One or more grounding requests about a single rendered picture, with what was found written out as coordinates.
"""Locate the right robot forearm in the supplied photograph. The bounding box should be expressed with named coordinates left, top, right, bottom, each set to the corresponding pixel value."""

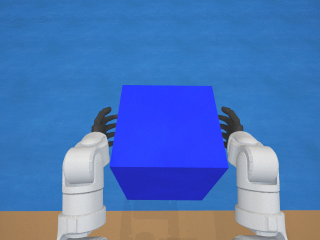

left=227, top=131, right=288, bottom=240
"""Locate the left robot forearm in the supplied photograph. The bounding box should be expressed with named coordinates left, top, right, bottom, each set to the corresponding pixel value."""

left=56, top=132, right=110, bottom=240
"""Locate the left robot hand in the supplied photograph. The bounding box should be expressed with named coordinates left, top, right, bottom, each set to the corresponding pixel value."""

left=91, top=107, right=118, bottom=147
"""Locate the right robot hand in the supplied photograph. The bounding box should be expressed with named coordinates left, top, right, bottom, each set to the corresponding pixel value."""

left=218, top=106, right=244, bottom=149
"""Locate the carton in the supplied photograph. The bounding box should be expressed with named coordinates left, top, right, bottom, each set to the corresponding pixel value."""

left=109, top=85, right=229, bottom=201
